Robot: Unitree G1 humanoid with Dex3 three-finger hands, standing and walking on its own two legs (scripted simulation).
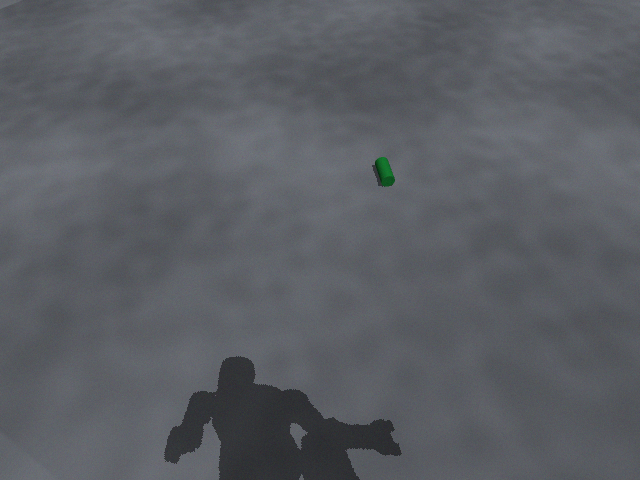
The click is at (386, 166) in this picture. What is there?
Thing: lying can
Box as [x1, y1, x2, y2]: [375, 157, 394, 186]
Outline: 380,157 375,161 375,165 381,183 387,186 393,183 394,178 387,159 385,157
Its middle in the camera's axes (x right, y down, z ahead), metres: +0.31 -0.31 +1.82
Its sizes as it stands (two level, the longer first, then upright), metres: 0.136 0.063 0.063
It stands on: the floor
